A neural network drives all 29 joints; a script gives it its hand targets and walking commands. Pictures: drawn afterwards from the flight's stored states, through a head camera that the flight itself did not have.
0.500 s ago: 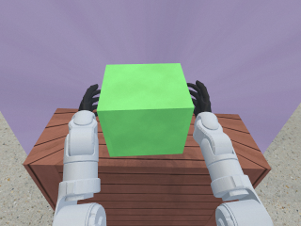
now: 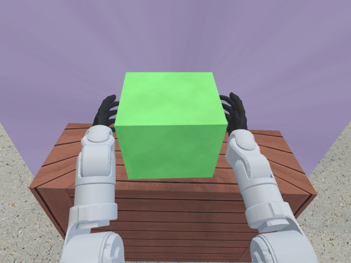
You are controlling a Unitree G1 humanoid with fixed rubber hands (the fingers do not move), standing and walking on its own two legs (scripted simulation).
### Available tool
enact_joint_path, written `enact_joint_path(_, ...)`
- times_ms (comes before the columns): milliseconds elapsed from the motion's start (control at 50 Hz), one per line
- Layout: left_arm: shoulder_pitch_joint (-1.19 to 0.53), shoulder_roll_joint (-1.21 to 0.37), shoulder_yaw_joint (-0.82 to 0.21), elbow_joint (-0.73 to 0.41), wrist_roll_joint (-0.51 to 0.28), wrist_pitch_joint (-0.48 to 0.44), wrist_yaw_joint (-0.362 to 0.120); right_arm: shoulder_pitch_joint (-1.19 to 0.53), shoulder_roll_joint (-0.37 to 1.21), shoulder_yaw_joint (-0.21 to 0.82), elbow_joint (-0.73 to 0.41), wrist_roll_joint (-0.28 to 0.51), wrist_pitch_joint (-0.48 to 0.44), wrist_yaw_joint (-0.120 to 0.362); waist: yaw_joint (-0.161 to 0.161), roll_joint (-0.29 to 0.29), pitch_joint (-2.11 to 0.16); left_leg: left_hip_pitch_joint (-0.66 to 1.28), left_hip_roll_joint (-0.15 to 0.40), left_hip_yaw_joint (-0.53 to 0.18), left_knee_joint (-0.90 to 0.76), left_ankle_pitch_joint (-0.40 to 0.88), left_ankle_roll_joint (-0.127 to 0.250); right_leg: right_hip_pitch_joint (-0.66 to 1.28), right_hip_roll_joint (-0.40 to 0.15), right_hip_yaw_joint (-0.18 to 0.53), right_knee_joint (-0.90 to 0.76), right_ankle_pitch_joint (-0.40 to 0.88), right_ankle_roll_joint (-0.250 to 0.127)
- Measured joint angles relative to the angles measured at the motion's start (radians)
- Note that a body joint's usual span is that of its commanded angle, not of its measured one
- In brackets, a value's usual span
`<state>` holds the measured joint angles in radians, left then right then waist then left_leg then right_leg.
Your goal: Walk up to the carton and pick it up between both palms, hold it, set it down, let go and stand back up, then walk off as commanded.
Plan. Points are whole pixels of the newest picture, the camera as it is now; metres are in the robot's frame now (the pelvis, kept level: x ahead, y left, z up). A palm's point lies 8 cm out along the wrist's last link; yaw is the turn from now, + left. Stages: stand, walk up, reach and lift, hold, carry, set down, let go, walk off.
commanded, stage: hold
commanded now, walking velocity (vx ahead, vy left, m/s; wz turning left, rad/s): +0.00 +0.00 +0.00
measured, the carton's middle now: (170, 125) +0.40 +0.01 +0.15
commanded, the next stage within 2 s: none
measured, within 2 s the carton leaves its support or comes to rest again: neither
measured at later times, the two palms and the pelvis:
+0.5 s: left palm (101, 130) +0.36 +0.16 +0.17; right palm (234, 129) +0.36 -0.14 +0.18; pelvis +0.01 +0.00 +0.00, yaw +0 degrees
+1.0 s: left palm (103, 128) +0.36 +0.15 +0.18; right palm (236, 127) +0.36 -0.14 +0.18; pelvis +0.01 +0.00 +0.00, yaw +0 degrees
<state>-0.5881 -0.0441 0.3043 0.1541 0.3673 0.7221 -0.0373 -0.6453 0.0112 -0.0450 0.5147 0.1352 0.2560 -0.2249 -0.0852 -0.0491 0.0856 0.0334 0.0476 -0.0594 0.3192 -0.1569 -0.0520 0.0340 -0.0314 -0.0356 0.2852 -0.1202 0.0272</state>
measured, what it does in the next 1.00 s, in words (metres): stands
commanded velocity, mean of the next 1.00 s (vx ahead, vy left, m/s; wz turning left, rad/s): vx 0.00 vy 0.00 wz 0.00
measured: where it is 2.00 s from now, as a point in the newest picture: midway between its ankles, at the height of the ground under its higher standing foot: outside the picture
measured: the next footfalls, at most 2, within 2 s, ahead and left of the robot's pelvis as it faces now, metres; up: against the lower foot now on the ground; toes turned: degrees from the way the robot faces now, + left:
none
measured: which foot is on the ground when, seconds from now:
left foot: down 0.00-1.00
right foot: down 0.00-1.00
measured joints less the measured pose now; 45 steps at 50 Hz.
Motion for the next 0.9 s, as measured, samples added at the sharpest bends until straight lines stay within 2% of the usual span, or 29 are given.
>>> enact_joint_path(140,0.003,0.002,0.012,0.018,0.011,-0.005,-0.009,-0.013,0.011,-0.008,0.033,-0.014,-0.002,0.005,-0.007,-0.009,0.008,0.018,-0.001,-0.006,-0.004,-0.003,0.001,0.022,-0.001,-0.006,-0.004,-0.005,0.000)
enact_joint_path(260,0.042,0.011,-0.024,-0.041,-0.022,-0.006,0.006,0.030,0.002,0.022,-0.030,0.018,-0.014,-0.009,-0.014,-0.008,0.009,0.008,0.002,-0.012,0.018,-0.017,-0.002,0.024,0.002,-0.013,-0.007,-0.008,0.001)
enact_joint_path(480,0.039,-0.010,-0.002,-0.036,0.020,0.018,-0.014,0.023,-0.004,0.027,-0.019,0.023,0.017,-0.007,-0.014,-0.001,0.009,0.038,-0.005,0.000,0.007,-0.019,0.007,0.044,-0.005,-0.001,-0.005,-0.014,0.006)
enact_joint_path(680,0.041,-0.010,-0.008,-0.029,0.001,0.014,0.000,0.028,0.001,0.013,-0.018,0.011,0.011,0.001,-0.004,-0.005,0.021,0.018,0.000,-0.003,0.007,-0.013,0.002,0.024,-0.001,-0.004,-0.002,-0.010,0.002)
enact_joint_path(800,0.054,0.009,-0.033,-0.079,-0.040,0.006,0.014,0.044,-0.011,0.041,-0.081,0.026,0.003,-0.016,-0.014,-0.005,0.014,-0.007,0.003,-0.011,0.017,-0.014,-0.002,0.008,0.004,-0.011,-0.005,-0.006,0.001)
enact_joint_path(900,0.027,0.006,-0.015,-0.052,-0.019,0.007,-0.001,0.022,-0.004,0.023,-0.066,0.013,0.018,-0.016,-0.020,-0.003,0.004,0.007,0.003,-0.011,0.013,-0.015,0.000,0.023,0.003,-0.012,-0.012,-0.006,0.001)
